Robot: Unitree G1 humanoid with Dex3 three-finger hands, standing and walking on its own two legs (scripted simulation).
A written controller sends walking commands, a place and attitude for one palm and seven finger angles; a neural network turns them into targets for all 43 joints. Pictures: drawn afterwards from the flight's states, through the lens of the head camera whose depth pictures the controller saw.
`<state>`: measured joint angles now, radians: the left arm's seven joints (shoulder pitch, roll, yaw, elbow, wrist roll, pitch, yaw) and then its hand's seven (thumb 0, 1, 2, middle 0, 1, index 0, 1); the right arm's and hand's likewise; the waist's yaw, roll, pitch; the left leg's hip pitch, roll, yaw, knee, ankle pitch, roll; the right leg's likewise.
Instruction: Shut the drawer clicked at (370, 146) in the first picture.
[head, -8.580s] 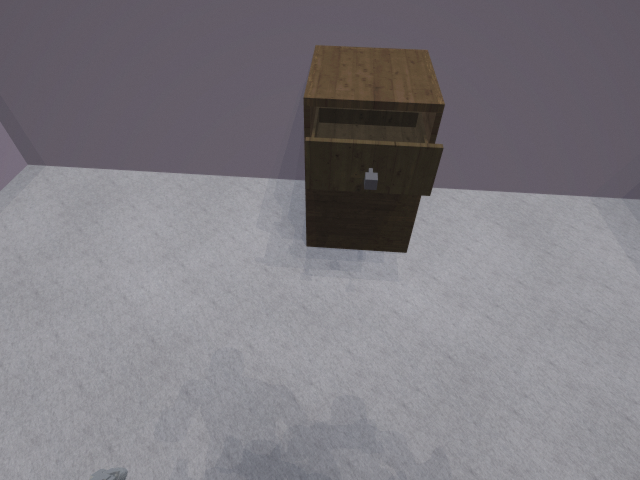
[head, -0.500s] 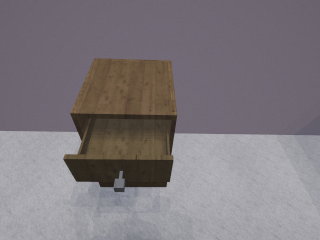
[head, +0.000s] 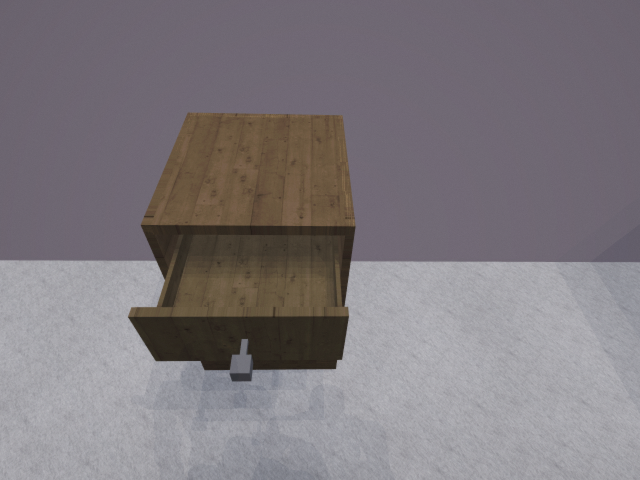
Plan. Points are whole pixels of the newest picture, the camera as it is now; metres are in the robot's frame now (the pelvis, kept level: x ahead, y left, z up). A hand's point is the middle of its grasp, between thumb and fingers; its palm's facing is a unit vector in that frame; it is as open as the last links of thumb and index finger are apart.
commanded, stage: look again from close up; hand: left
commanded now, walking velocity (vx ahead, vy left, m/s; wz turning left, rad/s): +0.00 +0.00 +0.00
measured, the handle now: (242, 358) +0.37 +0.17 -0.21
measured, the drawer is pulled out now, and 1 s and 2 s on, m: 0.19 0.19 0.19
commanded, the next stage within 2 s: raise the hand and make a fist in 0.16 s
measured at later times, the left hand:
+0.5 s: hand (212, 444) +0.17 +0.15 -0.04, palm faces +0.19 -0.97 -0.14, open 6.8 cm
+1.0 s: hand (248, 461) +0.17 +0.11 -0.08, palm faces -0.04 -1.00 -0.05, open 4.3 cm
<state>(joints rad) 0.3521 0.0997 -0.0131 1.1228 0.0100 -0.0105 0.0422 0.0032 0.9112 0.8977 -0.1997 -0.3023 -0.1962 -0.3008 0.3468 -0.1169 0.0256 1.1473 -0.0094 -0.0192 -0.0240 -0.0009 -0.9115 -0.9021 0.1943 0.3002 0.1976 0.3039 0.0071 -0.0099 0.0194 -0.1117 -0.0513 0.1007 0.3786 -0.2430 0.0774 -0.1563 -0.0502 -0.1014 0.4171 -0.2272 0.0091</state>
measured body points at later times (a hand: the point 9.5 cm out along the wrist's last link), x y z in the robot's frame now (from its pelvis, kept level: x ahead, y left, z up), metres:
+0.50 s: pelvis -0.01 -0.02 -0.02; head -0.02 -0.04 +0.43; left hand +0.16 +0.20 -0.03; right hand +0.09 -0.28 -0.14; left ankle -0.02 +0.06 -0.74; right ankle +0.00 -0.12 -0.74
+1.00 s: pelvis -0.05 -0.08 -0.14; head +0.05 -0.08 +0.30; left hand +0.16 +0.16 -0.08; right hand +0.19 -0.26 -0.23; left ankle -0.02 +0.06 -0.74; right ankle +0.00 -0.12 -0.74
